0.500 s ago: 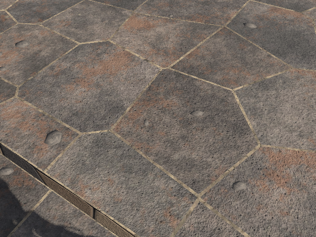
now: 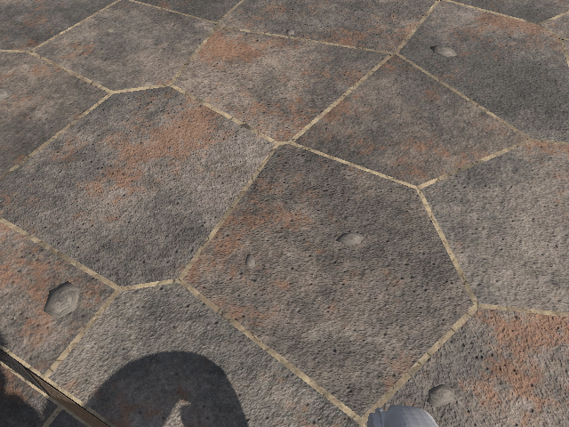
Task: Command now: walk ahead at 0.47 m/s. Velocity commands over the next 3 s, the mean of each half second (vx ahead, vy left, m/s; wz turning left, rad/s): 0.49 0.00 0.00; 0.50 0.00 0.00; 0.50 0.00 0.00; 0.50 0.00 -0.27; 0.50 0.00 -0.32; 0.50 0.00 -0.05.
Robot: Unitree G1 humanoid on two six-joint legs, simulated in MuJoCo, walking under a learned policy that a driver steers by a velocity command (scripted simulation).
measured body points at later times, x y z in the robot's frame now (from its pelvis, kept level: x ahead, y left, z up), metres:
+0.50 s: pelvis +0.32 -0.06 +0.14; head +0.34 -0.08 +0.59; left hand +0.29 +0.17 +0.00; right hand +0.50 -0.28 +0.03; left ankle +0.47 +0.11 -0.48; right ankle +0.27 -0.12 -0.60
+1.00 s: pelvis +0.65 -0.03 +0.15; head +0.66 -0.02 +0.60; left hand +0.81 +0.23 +0.05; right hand +0.68 -0.29 +0.02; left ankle +0.64 +0.05 -0.60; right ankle +0.70 -0.20 -0.51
